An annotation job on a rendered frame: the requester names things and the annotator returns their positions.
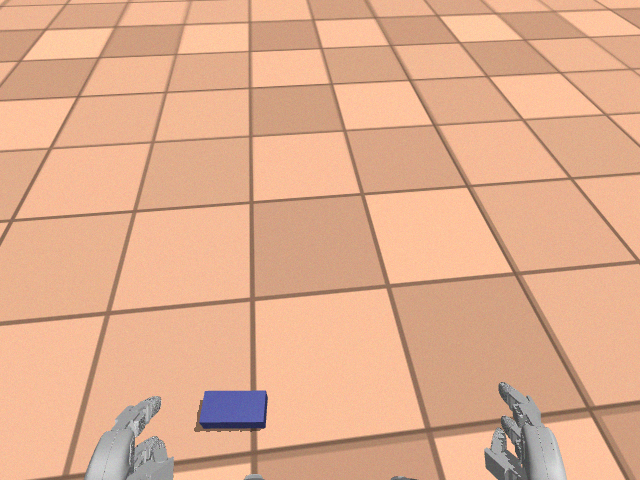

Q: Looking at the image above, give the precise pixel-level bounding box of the right robot hand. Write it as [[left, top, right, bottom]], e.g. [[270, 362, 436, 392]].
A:
[[484, 382, 567, 480]]

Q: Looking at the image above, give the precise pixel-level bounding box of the carton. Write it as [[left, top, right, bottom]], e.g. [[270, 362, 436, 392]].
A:
[[199, 391, 268, 429]]

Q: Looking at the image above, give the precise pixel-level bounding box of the left robot hand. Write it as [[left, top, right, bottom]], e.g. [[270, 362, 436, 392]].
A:
[[84, 396, 174, 480]]

